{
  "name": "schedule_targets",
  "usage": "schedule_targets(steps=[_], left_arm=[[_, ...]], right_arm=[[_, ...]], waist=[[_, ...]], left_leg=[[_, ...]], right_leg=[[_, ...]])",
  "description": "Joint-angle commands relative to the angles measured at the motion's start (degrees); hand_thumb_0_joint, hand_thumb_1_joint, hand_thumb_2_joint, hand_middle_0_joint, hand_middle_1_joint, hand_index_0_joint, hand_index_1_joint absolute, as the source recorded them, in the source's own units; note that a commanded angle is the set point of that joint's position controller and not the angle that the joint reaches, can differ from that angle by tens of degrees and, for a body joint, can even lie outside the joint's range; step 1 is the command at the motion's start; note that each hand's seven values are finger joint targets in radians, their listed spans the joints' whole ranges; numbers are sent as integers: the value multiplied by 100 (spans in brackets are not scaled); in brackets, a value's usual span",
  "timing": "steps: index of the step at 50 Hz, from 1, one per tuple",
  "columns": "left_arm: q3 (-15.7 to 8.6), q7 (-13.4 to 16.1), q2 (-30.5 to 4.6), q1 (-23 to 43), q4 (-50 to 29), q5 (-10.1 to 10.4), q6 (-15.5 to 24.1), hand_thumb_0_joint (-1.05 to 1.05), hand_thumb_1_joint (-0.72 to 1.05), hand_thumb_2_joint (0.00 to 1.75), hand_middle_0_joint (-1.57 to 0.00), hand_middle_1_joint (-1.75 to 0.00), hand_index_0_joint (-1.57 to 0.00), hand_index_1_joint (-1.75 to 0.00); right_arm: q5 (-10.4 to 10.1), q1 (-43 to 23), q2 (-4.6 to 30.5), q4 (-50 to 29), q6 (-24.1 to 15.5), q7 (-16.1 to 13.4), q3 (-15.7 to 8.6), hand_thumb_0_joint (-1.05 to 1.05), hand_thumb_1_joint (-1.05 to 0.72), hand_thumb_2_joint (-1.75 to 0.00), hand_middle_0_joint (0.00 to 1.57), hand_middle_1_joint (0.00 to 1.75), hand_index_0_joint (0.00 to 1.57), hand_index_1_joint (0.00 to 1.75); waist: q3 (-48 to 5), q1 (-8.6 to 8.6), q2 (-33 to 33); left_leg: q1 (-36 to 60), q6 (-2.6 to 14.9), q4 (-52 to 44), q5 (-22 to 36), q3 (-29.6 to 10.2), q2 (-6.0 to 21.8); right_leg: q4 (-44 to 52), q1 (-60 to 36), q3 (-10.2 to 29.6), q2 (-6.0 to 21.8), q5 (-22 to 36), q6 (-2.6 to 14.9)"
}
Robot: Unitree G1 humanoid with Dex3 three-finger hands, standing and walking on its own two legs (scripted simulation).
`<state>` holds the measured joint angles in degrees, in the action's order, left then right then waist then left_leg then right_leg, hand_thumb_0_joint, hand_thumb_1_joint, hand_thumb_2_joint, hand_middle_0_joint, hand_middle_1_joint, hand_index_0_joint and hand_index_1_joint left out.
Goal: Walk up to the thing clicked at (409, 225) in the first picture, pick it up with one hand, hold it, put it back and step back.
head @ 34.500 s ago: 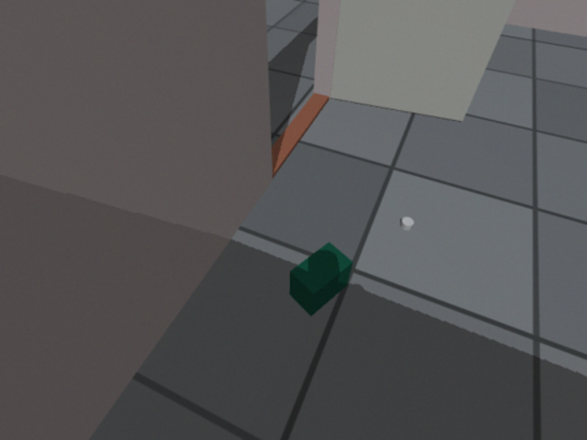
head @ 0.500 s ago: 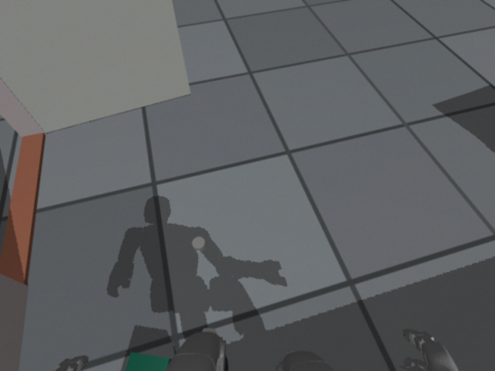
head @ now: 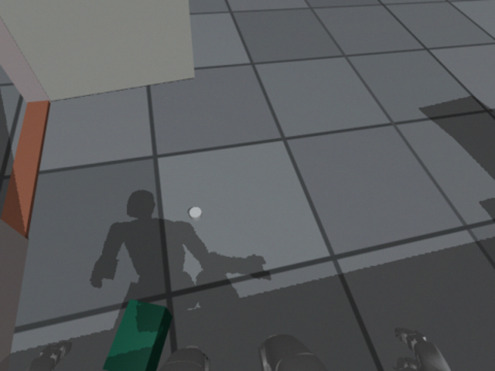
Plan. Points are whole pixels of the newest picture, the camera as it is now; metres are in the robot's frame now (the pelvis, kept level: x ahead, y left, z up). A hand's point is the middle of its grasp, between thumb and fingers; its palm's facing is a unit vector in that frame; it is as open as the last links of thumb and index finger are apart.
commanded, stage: step back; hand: left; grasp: from above
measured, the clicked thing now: (195, 213) +0.75 +0.17 -0.75
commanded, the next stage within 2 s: stand in 2.00 s
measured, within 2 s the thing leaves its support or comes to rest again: neither
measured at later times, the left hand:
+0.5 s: hand out of the picture -0.06 +0.26 -0.15, palm faces +0.04 -0.91 -0.42, open 7.4 cm
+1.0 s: hand out of the picture -0.29 +0.21 -0.14, palm faces +0.01 -0.90 -0.44, open 7.4 cm
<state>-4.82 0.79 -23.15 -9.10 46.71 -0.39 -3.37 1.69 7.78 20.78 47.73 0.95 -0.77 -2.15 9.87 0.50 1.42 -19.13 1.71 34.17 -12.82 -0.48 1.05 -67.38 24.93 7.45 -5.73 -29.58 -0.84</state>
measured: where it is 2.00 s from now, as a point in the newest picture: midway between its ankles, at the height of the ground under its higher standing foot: outside the picture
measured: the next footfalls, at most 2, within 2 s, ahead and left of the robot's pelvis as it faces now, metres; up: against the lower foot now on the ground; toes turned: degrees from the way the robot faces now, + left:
right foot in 0.14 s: -0.05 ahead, -0.15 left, +0.00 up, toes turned +0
left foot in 0.48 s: -0.14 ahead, +0.09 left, +0.00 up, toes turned +1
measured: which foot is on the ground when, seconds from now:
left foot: down 0.00-0.18, up 0.20-0.46, down 0.48-0.84, up 0.86-1.00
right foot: up 0.00-0.12, down 0.14-0.50, up 0.52-0.78, down 0.80-1.00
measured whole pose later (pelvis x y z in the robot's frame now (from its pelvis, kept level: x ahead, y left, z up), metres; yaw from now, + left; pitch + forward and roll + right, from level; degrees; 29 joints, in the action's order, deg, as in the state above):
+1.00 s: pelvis -0.35 -0.06 +0.00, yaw +0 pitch -2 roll +2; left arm -3.2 0.3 -20.5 -13.0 51.3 -2.6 -1.7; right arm 0.7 9.0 24.1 50.2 3.0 -1.0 -3.1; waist 7.0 2.1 -1.8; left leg -28.9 -1.0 62.7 -25.9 -7.3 -5.3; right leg -38.1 16.3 0.4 1.2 -19.6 1.3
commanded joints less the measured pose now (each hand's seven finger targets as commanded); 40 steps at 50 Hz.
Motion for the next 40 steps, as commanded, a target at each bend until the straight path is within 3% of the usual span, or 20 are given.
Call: schedule_targets(steps=[1,6,7,8,9,10,12,18,20,22,23,24,25,26,27,29,35,37,39,40], left_arm=[[-287,23,-865,-156,-438,-37,162,0,90,90,-20,-30,-20,-30],[-342,-30,-883,-1148,125,-80,229,0,90,90,-20,-30,-20,-30],[-404,-36,-1086,-1075,96,-177,258,0,90,90,-20,-30,-20,-30],[-564,-42,-1687,-882,-75,-233,270,0,90,90,-20,-30,-20,-30],[-628,-28,-2198,-428,-319,-242,234,0,90,90,-20,-30,-20,-30],[-546,14,-1946,-62,-443,-201,263,0,90,90,-20,-30,-20,-30],[-383,64,-1379,645,-523,-197,295,0,90,90,-20,-30,-20,-30],[-385,157,-1280,-34,-561,-248,251,0,90,90,-20,-30,-20,-30],[-355,158,-1256,-8,-557,-169,204,0,90,90,-20,-30,-20,-30],[-289,119,-1252,186,-610,-91,121,0,90,90,-20,-30,-20,-30],[-223,102,-1097,27,-598,-84,79,0,90,90,-20,-30,-20,-30],[-165,81,-873,-151,-637,-55,67,0,90,90,-20,-30,-20,-30],[-236,144,-1053,343,-703,0,66,0,90,90,-20,-30,-20,-30],[-333,188,-1166,583,-614,-94,46,0,90,90,-20,-30,-20,-30],[-323,167,-1082,523,-559,-41,13,0,90,90,-20,-30,-20,-30],[-286,140,-1021,-96,-294,43,15,0,90,90,-20,-30,-20,-30],[-245,35,-917,-35,-266,-50,127,0,90,90,-20,-30,-20,-30],[-224,23,-901,-209,-123,-65,166,0,90,90,-20,-30,-20,-30],[-214,31,-843,-959,236,-85,217,0,90,90,-20,-30,-20,-30],[-273,41,-1048,-905,257,-163,262,0,90,90,-20,-30,-20,-30]], right_arm=[[21,211,1578,-446,-77,-109,-480,0,-90,-90,20,30,20,30],[-61,-271,1699,-579,95,-53,-487,0,-90,-90,20,30,20,30],[-91,-85,1464,-547,121,-44,-417,0,-90,-90,20,30,20,30],[-157,-244,1122,-719,86,-55,-348,0,-90,-90,20,30,20,30],[-116,-504,1287,-708,115,-146,-435,0,-90,-90,20,30,20,30],[-114,-427,1457,-609,141,-145,-486,0,-90,-90,20,30,20,30],[-186,207,1312,-293,99,-119,-425,0,-90,-90,20,30,20,30],[-72,157,1179,-365,30,-90,-346,0,-90,-90,20,30,20,30],[-47,382,1104,-265,-5,-71,-332,0,-90,-90,20,30,20,30],[-29,825,1112,-47,-31,-54,-386,0,-90,-90,20,30,20,30],[5,784,1252,-18,-42,-64,-447,0,-90,-90,20,30,20,30],[96,698,1679,-109,-52,-70,-548,0,-90,-90,20,30,20,30],[27,400,2397,-236,-11,5,-640,0,-90,-90,20,30,20,30],[80,374,2287,-228,-50,-6,-645,0,-90,-90,20,30,20,30],[40,164,1934,-224,-103,-62,-546,0,-90,-90,20,30,20,30],[60,-243,1637,-284,-83,-116,-424,0,-90,-90,20,30,20,30],[90,136,1570,-286,11,-106,-442,0,-90,-90,20,30,20,30],[53,72,1681,-294,94,-88,-459,0,-90,-90,20,30,20,30],[-48,-256,1710,-352,177,-54,-442,0,-90,-90,20,30,20,30],[-74,-163,1467,-357,190,-29,-365,0,-90,-90,20,30,20,30]], waist=[[-1260,-242,-1063],[-1577,159,-1187],[-1393,75,-732],[-1093,178,933],[-746,462,1611],[-379,238,1070],[-397,-296,541],[-950,226,892],[-1156,162,1010],[-1344,-52,769],[-1330,15,461],[-1343,92,-440],[-1255,-208,-1638],[-971,-316,-1247],[-955,-136,-632],[-965,248,-644],[-1172,-156,-1084],[-1390,-134,-1284],[-1718,219,-1273],[-1578,160,-858]], left_leg=[[1411,1334,-686,2011,-1279,1433],[240,694,-268,578,-919,1016],[-574,358,150,-176,-850,699],[-1700,-73,1262,-1392,-453,-447],[-1179,-241,2735,-2244,-712,-616],[-949,-259,3422,-2018,-1190,-487],[-922,-170,3532,-1381,-1026,-797],[-897,-280,1879,-1778,-431,-398],[-493,-197,676,-1610,-168,-249],[367,-126,-850,-343,254,-381],[767,-16,-1121,180,-228,-123],[1216,390,-1317,610,-1731,976],[270,1348,-1514,1340,-2916,2013],[-406,1562,-1657,1091,-3278,2182],[-128,1368,-1344,1674,-2442,1865],[162,1151,-1026,1972,-1499,1453],[1037,1249,-735,1841,-1342,1371],[1074,1105,-585,1576,-1272,1273],[717,795,-179,1272,-963,1122],[-4,470,120,568,-816,806]], right_leg=[[1265,86,-129,317,-25,-105],[4162,-1689,-838,415,1321,200],[4338,-1964,-154,736,1132,329],[4749,-1750,1723,1984,907,947],[5333,-34,2819,3109,648,1862],[5385,563,2501,3057,645,1836],[4564,39,724,1968,2193,1172],[3991,-1669,537,2098,3324,1264],[3668,-1920,470,2064,3657,1167],[3071,-1645,168,1835,3597,951],[2869,-1106,125,1648,2999,699],[2149,-55,-156,1105,1797,413],[947,30,-577,247,-697,174],[-18,-180,227,188,-864,197],[-420,62,540,119,-507,257],[-819,220,407,88,-11,251],[1504,-147,-306,377,-132,-65],[2689,-599,-629,425,134,10],[4311,-1508,-944,404,1261,161],[4448,-1860,-458,609,1431,267]])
